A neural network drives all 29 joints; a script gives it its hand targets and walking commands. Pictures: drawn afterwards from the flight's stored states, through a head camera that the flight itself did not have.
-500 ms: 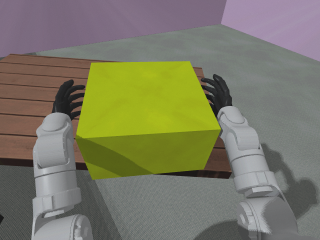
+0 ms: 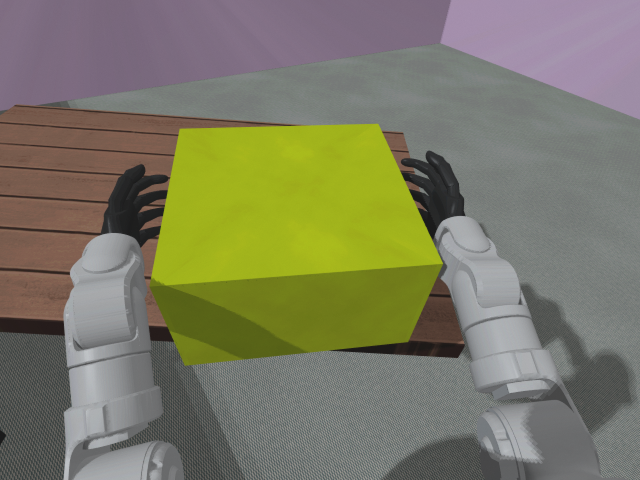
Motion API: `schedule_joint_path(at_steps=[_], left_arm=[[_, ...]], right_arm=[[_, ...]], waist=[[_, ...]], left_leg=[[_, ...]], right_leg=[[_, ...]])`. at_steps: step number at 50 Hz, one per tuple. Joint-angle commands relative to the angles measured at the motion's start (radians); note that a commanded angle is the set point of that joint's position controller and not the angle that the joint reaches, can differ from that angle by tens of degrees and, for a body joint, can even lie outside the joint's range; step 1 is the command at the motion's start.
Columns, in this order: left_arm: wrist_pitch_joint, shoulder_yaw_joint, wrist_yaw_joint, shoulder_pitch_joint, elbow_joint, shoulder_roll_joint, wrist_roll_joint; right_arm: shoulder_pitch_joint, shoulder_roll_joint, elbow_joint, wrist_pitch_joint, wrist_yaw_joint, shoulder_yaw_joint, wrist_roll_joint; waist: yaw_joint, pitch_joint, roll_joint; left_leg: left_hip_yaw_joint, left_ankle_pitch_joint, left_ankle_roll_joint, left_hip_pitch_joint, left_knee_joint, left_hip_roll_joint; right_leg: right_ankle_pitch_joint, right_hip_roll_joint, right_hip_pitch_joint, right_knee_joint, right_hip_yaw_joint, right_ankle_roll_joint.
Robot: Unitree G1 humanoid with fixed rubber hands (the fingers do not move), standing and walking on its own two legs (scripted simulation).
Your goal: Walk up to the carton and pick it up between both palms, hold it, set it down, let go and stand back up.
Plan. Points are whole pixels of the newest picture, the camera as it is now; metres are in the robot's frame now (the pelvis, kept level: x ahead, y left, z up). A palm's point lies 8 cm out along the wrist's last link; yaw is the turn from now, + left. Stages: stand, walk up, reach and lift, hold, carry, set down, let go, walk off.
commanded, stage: hold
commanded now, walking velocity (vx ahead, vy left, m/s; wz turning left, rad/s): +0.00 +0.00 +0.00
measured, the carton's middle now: (291, 232) +0.40 +0.01 +0.14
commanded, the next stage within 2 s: set down in 0.30 s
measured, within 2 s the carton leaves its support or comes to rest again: neither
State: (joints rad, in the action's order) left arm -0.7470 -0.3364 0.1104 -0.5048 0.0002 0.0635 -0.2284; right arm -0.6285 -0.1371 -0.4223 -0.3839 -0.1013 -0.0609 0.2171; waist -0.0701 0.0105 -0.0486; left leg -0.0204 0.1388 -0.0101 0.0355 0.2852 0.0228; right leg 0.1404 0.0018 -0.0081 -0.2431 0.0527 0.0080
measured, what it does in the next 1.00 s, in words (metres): stands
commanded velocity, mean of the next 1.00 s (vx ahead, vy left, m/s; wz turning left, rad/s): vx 0.00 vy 0.00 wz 0.00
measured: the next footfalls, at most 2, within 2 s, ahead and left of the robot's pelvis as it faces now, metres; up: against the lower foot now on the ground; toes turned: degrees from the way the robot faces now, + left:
none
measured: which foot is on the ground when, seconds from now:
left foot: down 0.00-1.00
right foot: down 0.00-1.00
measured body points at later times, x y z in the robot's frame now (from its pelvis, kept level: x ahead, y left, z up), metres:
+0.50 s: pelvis +0.00 +0.00 +0.00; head -0.04 +0.01 +0.45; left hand +0.37 +0.20 +0.21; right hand +0.38 -0.18 +0.21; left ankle +0.02 +0.12 -0.75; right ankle +0.00 -0.11 -0.75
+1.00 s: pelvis +0.03 +0.00 +0.00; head +0.01 +0.02 +0.45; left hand +0.40 +0.19 +0.16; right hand +0.41 -0.18 +0.16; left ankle +0.02 +0.12 -0.75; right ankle +0.00 -0.11 -0.75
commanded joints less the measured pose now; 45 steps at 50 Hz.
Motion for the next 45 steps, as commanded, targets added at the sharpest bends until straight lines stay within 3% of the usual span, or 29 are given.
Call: schedule_joint_path(at_steps=[1,4,6,10,11,15,17,21,23,30,33,35,37,38,39,41,45], left_arm=[[0.048,0.407,0.118,-0.583,0.131,-0.335,0.152],[0.056,0.417,0.116,-0.591,0.154,-0.33,0.169],[0.05,0.404,0.122,-0.569,0.111,-0.328,0.16],[0.036,0.382,0.136,-0.58,0.041,-0.335,0.125],[0.042,0.379,0.136,-0.596,0.059,-0.337,0.128],[0.047,0.412,0.126,-0.606,0.093,-0.346,0.152],[0.074,0.441,0.118,-0.661,0.089,-0.368,0.175],[0.117,0.382,0.125,-0.637,-0.007,-0.334,0.138],[0.14,0.364,0.128,-0.611,-0.029,-0.325,0.118],[0.229,0.31,0.148,-0.539,-0.094,-0.32,0.073],[0.241,0.298,0.157,-0.524,-0.117,-0.309,0.059],[0.262,0.32,0.151,-0.531,-0.116,-0.316,0.074],[0.296,0.389,0.134,-0.543,-0.087,-0.349,0.102],[0.317,0.414,0.122,-0.552,-0.064,-0.36,0.113],[0.333,0.438,0.11,-0.569,-0.046,-0.37,0.124],[0.351,0.456,0.092,-0.533,-0.052,-0.374,0.123],[0.368,0.491,0.069,-0.515,-0.009,-0.367,0.146]], right_arm=[[-0.608,0.394,0.246,0.038,0.145,0.295,0.072],[-0.604,0.39,0.281,0.041,0.142,0.304,0.066],[-0.616,0.394,0.268,0.034,0.138,0.31,0.073],[-0.62,0.388,0.196,0.029,0.139,0.261,0.031],[-0.616,0.394,0.191,0.031,0.143,0.252,0.026],[-0.631,0.396,0.203,0.038,0.152,0.273,0.053],[-0.687,0.427,0.246,0.064,0.153,0.246,0.001],[-0.692,0.44,0.197,0.111,0.165,0.228,-0.039],[-0.672,0.421,0.171,0.148,0.164,0.219,-0.056],[-0.576,0.404,0.077,0.26,0.161,0.174,-0.135],[-0.586,0.4,0.102,0.293,0.152,0.165,-0.153],[-0.587,0.406,0.094,0.322,0.147,0.175,-0.151],[-0.602,0.401,0.143,0.368,0.142,0.188,-0.148],[-0.606,0.408,0.147,0.386,0.141,0.208,-0.144],[-0.598,0.406,0.14,0.395,0.144,0.217,-0.144],[-0.592,0.394,0.176,0.42,0.138,0.23,-0.14],[-0.568,0.4,0.198,0.433,0.125,0.298,-0.097]], waist=[[0.003,-0.316,0.077],[-0.006,-0.383,0.058],[0.005,-0.351,0.057],[-0.019,-0.276,0.06],[-0.01,-0.271,0.06],[-0.004,-0.333,0.081],[-0.001,-0.375,0.104],[0.038,-0.336,0.058],[0.038,-0.313,0.077],[0.021,-0.215,0.023],[0.02,-0.205,0.018],[0.014,-0.199,0.018],[0.003,-0.288,0.055],[0.016,-0.357,0.073],[0.001,-0.362,0.072],[0.006,-0.423,0.092],[0.016,-0.438,0.077]], left_leg=[[-0.021,-0.21,-0.022,-0.084,-0.014,-0.049],[-0.018,-0.262,-0.023,-0.113,0.01,-0.054],[-0.021,-0.228,-0.017,-0.103,-0.002,-0.058],[-0.023,-0.108,-0.014,-0.074,-0.035,-0.052],[-0.023,-0.094,-0.009,-0.062,-0.041,-0.048],[-0.02,-0.19,-0.022,-0.111,-0.013,-0.044],[-0.021,-0.149,-0.021,-0.115,-0.021,-0.047],[-0.033,-0.108,0.008,-0.094,-0.04,-0.048],[-0.033,-0.13,0.002,-0.096,-0.039,-0.049],[-0.042,-0.152,0.003,-0.11,-0.05,-0.052],[-0.043,-0.113,0.009,-0.094,-0.056,-0.051],[-0.046,-0.146,0.002,-0.098,-0.043,-0.051],[-0.04,-0.224,-0.02,-0.146,-0.007,-0.045],[-0.034,-0.292,-0.03,-0.179,0.015,-0.045],[-0.025,-0.34,-0.039,-0.197,0.026,-0.04],[-0.023,-0.412,-0.051,-0.214,0.054,-0.037],[-0.021,-0.488,-0.05,-0.178,0.071,-0.045]], right_leg=[[-0.165,0.035,-0.026,0.015,0.012,-0.007],[-0.243,0.037,-0.052,-0.004,0.014,-0.013],[-0.222,0.036,-0.049,0.007,0.008,-0.023],[-0.096,0.023,-0.006,0.03,0.011,-0.012],[-0.075,0.03,-0.006,0.03,0.019,-0.007],[-0.108,0.039,-0.001,0.026,0.021,-0.007],[-0.084,0.039,0.007,0.024,0.023,-0.005],[-0.08,0.024,-0.022,0.025,0.021,-0.019],[-0.096,0.022,-0.041,0.019,0.021,-0.019],[-0.136,0.015,-0.066,0.032,0.041,-0.035],[-0.104,0.006,-0.078,0.032,0.051,-0.037],[-0.148,0.008,-0.068,0.018,0.055,-0.045],[-0.198,0.019,-0.068,0.005,0.06,-0.029],[-0.242,0.022,-0.069,-0.008,0.065,-0.033],[-0.262,0.031,-0.052,-0.006,0.073,-0.032],[-0.332,0.028,-0.075,-0.022,0.067,-0.033],[-0.463,0.029,-0.128,-0.048,0.056,-0.048]])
